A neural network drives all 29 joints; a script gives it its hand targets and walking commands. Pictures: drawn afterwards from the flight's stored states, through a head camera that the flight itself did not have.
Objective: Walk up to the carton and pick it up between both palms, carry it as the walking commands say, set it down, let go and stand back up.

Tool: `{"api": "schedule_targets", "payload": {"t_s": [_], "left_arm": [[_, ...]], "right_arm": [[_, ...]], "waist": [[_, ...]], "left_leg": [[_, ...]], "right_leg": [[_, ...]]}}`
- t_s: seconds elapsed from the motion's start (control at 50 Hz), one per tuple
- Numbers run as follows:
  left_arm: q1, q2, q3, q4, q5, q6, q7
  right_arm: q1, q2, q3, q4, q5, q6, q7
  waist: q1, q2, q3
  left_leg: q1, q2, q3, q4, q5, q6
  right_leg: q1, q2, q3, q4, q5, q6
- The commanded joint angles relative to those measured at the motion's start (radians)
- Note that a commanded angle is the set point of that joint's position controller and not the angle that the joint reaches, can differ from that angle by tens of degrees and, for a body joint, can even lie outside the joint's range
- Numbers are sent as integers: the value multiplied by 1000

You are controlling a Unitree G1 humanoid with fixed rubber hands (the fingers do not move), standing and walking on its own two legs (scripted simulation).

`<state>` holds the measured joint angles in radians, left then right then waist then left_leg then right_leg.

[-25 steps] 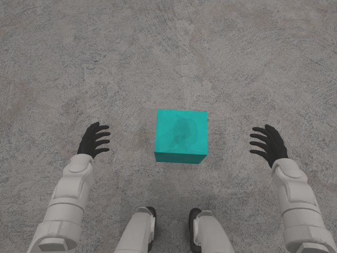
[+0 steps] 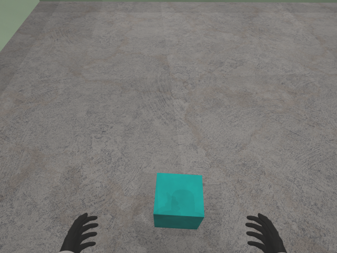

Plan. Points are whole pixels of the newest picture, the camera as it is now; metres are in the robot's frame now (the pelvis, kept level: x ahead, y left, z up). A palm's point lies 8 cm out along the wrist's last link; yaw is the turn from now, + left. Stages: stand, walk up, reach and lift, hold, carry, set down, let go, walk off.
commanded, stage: let go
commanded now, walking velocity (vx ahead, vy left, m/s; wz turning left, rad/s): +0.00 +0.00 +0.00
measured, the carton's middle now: (177, 202) +0.46 -0.04 -0.65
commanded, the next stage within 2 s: stand in 0.32 s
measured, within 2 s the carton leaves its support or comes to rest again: neither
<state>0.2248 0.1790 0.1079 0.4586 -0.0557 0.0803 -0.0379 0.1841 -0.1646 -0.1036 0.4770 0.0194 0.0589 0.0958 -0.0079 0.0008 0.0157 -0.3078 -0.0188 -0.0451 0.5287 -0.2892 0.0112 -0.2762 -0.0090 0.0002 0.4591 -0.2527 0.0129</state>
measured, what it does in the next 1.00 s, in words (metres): stands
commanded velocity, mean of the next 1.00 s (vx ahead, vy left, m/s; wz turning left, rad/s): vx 0.00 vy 0.00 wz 0.00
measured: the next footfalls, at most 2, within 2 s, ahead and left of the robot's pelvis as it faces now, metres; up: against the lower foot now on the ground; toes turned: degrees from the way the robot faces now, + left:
none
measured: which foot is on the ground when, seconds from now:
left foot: down 0.00-1.00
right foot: down 0.00-1.00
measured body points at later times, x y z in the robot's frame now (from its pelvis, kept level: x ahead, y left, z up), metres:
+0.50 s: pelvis +0.00 -0.01 +0.00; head -0.03 -0.01 +0.45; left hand +0.14 +0.26 -0.09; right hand +0.17 -0.28 -0.07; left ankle -0.01 +0.10 -0.74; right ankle -0.01 -0.14 -0.74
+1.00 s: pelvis -0.01 -0.02 +0.00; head -0.05 -0.02 +0.45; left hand +0.12 +0.27 -0.09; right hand +0.14 -0.31 -0.08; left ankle -0.01 +0.10 -0.74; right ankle -0.01 -0.14 -0.74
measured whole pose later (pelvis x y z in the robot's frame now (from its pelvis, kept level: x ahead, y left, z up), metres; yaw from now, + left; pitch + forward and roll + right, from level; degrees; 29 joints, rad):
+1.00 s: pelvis -0.01 -0.02 +0.00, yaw +0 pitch +0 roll +0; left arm 0.23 0.29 0.10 0.77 -0.01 0.00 -0.02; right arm 0.18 -0.29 -0.10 0.75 0.00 -0.02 0.01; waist -0.01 0.00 -0.11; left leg -0.23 -0.02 -0.05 0.50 -0.27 0.01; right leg -0.23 -0.01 0.00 0.51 -0.27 0.01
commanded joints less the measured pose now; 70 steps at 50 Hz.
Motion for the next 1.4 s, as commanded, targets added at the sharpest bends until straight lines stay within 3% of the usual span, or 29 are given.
{"api": "schedule_targets", "payload": {"t_s": [0.0, 0.28, 0.3, 0.38, 0.5, 0.72, 1.1, 1.38], "left_arm": [[-1, 119, -84, -173, 55, -48, -29], [26, 117, -55, -130, 62, -18, -20], [-32, 253, 16, 39, 100, -36, 15], [-47, 236, 3, 74, 123, -74, 37], [-43, 258, 6, 148, 117, -106, 34], [-38, 303, 16, 199, 112, -130, 42], [-33, 304, 12, 265, 105, -137, 48], [-38, 309, 9, 304, 101, -138, 46]], "right_arm": [[45, -150, 47, -180, -20, -23, -15], [33, -137, 55, -179, -37, 27, -19], [3, -270, -24, -4, -68, -2, -59], [-27, -246, -1, 37, -84, -47, -87], [-25, -270, -10, 96, -81, -73, -86], [-27, -311, -17, 144, -78, -97, -95], [-22, -322, -9, 234, -67, -113, -107], [-26, -330, -7, 280, -66, -117, -108]], "waist": [[13, 57, -166], [8, 17, -145], [23, 14, -308], [14, 22, -177], [12, 16, -101], [13, 6, -89], [14, 7, -113], [16, 10, -81]], "left_leg": [[213, -19, 28, -138, 432, -45], [229, -24, 36, -114, 431, -36], [215, 58, 20, -41, 409, -42], [131, 68, -28, -88, 167, -15], [60, 74, -56, -113, 71, 3], [55, 83, -66, -109, 78, 13], [113, 109, -75, -96, 238, 30], [101, 114, -89, -121, 181, 36]], "right_leg": [[213, 76, -39, -39, 342, -8], [211, 74, -31, -24, 307, -4], [175, -33, 10, 13, 343, 31], [78, -36, 40, -1, 149, 15], [43, -41, 64, -21, 69, -5], [29, -56, 95, -27, 90, -26], [63, -74, 104, -10, 230, -40], [58, -81, 112, -32, 175, -46]]}}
